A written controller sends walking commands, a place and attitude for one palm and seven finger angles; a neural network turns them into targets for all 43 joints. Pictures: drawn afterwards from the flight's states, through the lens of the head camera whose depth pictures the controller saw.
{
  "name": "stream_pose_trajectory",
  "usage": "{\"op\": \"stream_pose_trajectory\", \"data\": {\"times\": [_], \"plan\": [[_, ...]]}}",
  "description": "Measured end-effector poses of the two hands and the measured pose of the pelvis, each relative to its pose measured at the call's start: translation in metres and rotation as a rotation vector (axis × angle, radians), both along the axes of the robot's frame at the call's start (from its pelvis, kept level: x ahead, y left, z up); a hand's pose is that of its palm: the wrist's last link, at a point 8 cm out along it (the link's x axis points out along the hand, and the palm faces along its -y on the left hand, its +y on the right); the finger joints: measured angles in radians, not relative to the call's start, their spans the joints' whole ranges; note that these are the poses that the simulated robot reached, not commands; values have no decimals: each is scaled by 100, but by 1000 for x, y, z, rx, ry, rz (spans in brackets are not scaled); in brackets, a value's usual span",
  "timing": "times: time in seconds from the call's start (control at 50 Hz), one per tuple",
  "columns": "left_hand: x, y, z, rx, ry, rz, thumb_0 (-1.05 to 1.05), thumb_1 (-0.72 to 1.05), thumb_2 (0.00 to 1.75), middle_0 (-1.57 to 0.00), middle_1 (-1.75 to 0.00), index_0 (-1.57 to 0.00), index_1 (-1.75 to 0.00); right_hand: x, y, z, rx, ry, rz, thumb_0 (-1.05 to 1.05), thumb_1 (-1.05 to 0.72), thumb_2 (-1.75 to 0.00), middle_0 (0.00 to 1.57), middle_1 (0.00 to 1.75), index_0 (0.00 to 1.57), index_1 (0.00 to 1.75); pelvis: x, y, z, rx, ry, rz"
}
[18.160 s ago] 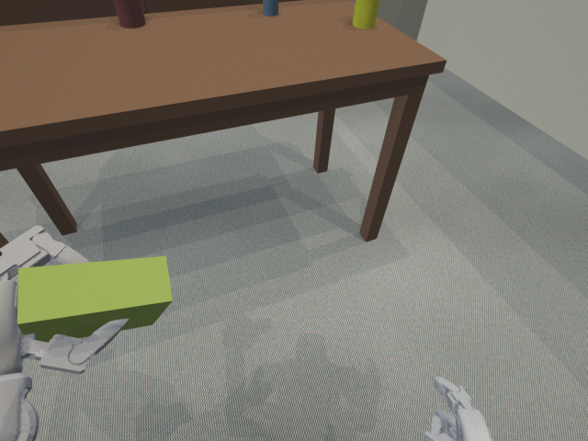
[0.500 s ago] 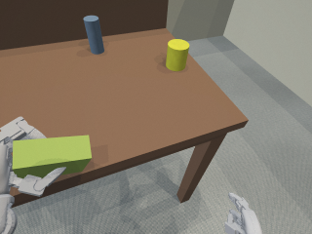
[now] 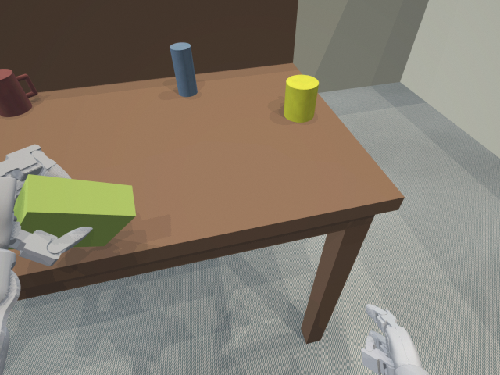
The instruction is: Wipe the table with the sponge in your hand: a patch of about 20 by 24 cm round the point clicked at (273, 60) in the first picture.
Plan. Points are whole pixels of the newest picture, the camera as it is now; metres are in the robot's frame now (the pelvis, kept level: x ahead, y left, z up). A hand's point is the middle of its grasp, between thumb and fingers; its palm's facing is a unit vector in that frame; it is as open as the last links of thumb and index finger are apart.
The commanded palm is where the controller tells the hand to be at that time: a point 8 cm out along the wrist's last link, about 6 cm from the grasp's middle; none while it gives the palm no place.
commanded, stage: turn the palm down, sponge in hand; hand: left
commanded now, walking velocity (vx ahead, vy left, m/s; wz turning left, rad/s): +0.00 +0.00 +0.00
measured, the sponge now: (88, 216) +0.26 +0.27 +0.16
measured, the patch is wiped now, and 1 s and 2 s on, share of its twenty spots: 0.00 0.00 0.00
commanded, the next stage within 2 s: move the sponge above the wiping area in 1.74 s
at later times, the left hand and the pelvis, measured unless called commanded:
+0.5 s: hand (60, 191) +0.26 +0.29 +0.20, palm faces +0.31 -0.39 -0.86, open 8.9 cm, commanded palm +0.22 +0.29 +0.26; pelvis +0.03 -0.01 +0.00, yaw -2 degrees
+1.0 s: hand (46, 195) +0.24 +0.30 +0.21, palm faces +0.22 -0.24 -0.95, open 8.9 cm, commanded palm +0.19 +0.30 +0.30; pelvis -0.01 +0.03 +0.01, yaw -1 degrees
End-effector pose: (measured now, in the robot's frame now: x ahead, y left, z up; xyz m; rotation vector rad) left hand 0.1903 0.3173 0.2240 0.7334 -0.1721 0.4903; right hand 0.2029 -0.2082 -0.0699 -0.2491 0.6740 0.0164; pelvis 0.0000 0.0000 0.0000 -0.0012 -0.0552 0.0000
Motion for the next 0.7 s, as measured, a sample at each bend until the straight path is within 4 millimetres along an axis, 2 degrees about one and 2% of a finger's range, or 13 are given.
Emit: {"op": "stream_pose_trajectory", "data": {"times": [0.06,0.1,0.16,0.2,0.28,0.36,0.44,0.5,0.58,0.64,0.7], "plan": [[3,6,1,21,79,85,0,-41,107,-85,-144,-85,-144,4,-9,-5,-1,7,-7,2,-90,-90,20,30,20,30,0,-5,0,-3,-9,7],[10,1,-4,38,170,89,0,-41,107,-85,-144,-85,-144,6,-15,-8,7,2,-23,2,-90,-90,20,30,20,30,0,-8,0,-2,-11,7],[24,-19,-11,81,271,12,0,-41,107,-85,-144,-85,-144,10,-21,-10,17,-10,-53,2,-91,-90,20,30,20,30,3,-10,0,1,-10,2],[33,-34,-10,122,279,-63,0,-41,107,-85,-144,-85,-144,11,-25,-10,20,-15,-69,2,-91,-90,20,30,20,30,7,-13,-1,5,-3,-6],[41,-54,6,206,195,-149,0,-41,107,-85,-144,-85,-144,10,-32,-9,23,-6,-98,2,-91,-90,20,30,20,30,17,-17,-1,14,14,-27],[39,-43,25,246,135,-68,0,-42,107,-86,-144,-85,-144,9,-38,-10,26,20,-124,2,-91,-90,20,30,20,30,26,-17,-1,15,15,-37],[37,-19,28,264,216,71,0,-42,107,-85,-144,-85,-144,10,-43,-14,20,40,-138,2,-91,-90,20,30,20,30,29,-12,0,15,14,-36],[37,-10,20,269,307,105,0,-41,107,-85,-144,-85,-144,14,-41,-15,11,35,-138,2,-91,-90,20,30,20,30,27,-8,0,14,15,-32],[39,-24,11,301,352,18,0,-41,108,-85,-144,-85,-144,22,-31,-8,-1,-1,-122,2,-91,-90,20,30,20,30,23,-2,1,12,17,-30],[39,-41,17,366,298,-67,0,-41,108,-85,-144,-85,-144,29,-18,1,3,-39,-102,2,-91,-90,20,30,20,30,20,2,2,10,15,-33],[35,-45,33,427,219,-73,0,-42,108,-86,-144,-85,-144,35,-3,8,26,-68,-81,2,-91,-90,20,30,20,30,18,6,3,7,8,-36]]}}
